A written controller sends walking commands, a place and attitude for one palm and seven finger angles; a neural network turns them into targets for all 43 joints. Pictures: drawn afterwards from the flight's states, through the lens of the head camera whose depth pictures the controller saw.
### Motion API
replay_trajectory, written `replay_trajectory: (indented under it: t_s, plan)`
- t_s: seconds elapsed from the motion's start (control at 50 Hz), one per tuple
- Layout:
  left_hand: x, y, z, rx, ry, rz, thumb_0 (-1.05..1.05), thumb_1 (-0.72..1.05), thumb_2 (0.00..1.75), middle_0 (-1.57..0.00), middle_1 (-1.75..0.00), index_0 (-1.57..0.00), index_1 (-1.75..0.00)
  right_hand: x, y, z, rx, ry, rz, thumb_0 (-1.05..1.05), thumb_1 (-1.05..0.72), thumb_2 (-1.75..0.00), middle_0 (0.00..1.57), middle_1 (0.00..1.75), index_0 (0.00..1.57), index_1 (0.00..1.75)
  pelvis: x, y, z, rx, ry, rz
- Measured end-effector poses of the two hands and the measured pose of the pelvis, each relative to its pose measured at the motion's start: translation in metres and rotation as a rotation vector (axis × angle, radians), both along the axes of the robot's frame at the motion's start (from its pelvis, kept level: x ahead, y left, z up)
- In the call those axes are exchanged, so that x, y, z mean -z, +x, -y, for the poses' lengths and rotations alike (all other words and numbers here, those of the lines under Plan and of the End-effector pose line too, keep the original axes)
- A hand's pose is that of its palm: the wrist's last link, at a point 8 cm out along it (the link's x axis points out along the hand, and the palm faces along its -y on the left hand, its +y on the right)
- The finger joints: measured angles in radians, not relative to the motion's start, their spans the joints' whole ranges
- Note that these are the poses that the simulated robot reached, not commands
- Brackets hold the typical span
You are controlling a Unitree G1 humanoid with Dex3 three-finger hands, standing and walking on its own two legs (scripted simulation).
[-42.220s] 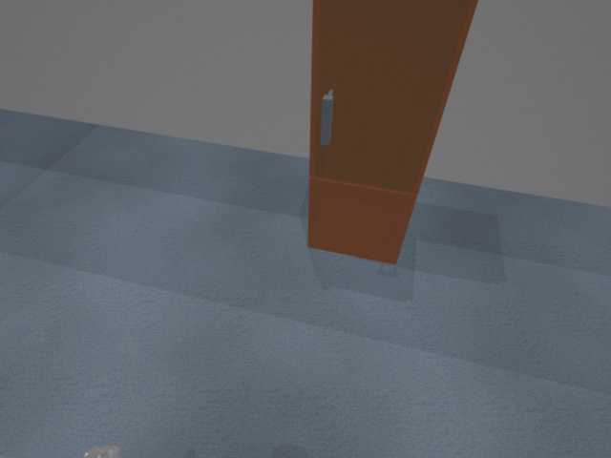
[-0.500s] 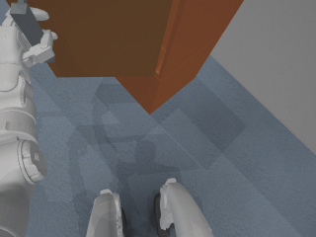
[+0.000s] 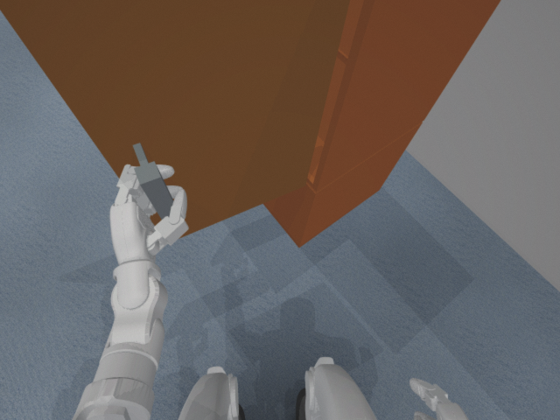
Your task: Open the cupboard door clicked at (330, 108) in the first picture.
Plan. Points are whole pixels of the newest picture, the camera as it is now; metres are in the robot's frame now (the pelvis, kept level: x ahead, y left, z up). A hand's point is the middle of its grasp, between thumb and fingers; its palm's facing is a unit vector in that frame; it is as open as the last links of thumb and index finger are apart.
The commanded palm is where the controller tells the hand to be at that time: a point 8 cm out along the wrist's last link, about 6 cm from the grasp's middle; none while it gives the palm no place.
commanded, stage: pull the door open along its arc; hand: left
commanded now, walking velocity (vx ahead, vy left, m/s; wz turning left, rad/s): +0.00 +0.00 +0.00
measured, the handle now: (157, 188) +0.44 +0.18 +0.00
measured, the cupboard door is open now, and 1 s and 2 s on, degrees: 79 100 100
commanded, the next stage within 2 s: open thumb and fingers to let go in 0.50 s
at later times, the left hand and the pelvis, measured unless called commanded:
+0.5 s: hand (238, 267) +0.32 +0.05 +0.01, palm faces +0.39 -0.92 +0.00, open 6.5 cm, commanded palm +0.25 +0.09 +0.00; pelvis +0.00 -0.04 +0.00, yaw +4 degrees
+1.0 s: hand (236, 264) +0.32 +0.06 +0.01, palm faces +0.41 -0.91 -0.02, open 10.3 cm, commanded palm +0.27 +0.09 +0.00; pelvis -0.02 -0.04 -0.01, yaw +5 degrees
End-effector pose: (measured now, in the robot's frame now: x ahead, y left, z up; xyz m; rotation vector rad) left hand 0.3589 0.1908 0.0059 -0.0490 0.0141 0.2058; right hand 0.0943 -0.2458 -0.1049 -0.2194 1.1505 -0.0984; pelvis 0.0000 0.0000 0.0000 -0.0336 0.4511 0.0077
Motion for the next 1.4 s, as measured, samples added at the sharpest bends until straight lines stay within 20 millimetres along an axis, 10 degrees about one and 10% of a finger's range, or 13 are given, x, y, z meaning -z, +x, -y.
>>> replay_trajectory:
  t_s: [0.26,0.5,0.78,1.14,1.4]
  plan:
    - [-0.004,-0.048,0.050,-0.192,0.072,-0.002,0.02,0.63,0.72,-0.34,-1.30,-0.33,-1.31,0.010,0.069,-0.018,-0.136,0.068,0.156,0.00,-0.91,-0.90,0.20,0.30,0.20,0.30,0.005,-0.005,0.023,-0.030,0.032,0.046]
    - [-0.007,-0.082,0.095,-0.192,0.033,-0.040,0.04,0.64,0.71,-0.29,-1.31,-0.33,-1.32,0.011,0.054,0.007,-0.140,0.071,0.142,0.01,-0.91,-0.90,0.20,0.30,0.20,0.30,-0.001,-0.002,0.041,-0.048,0.049,0.061]
    - [-0.002,-0.079,0.093,-0.216,0.077,-0.002,0.02,0.57,0.75,-0.34,-1.32,-0.31,-1.32,0.023,0.057,0.018,-0.169,0.034,0.160,0.01,-0.91,-0.90,0.20,0.30,0.20,0.30,0.010,-0.012,0.048,-0.072,0.050,0.056]
    - [-0.005,-0.080,0.093,-0.200,0.064,-0.003,0.00,-0.30,0.39,-0.31,-1.19,-0.29,-1.19,0.019,0.038,-0.003,-0.167,0.051,0.164,0.01,-0.91,-0.90,0.20,0.30,0.20,0.30,0.009,-0.024,0.033,-0.063,0.035,0.072]
    - [-0.005,-0.082,0.092,-0.175,0.062,0.004,-0.01,-0.48,0.31,-0.28,-0.77,-0.27,-0.79,0.018,0.028,-0.011,-0.168,0.040,0.157,0.01,-0.91,-0.90,0.20,0.30,0.20,0.30,0.010,-0.030,0.023,-0.060,0.025,0.076]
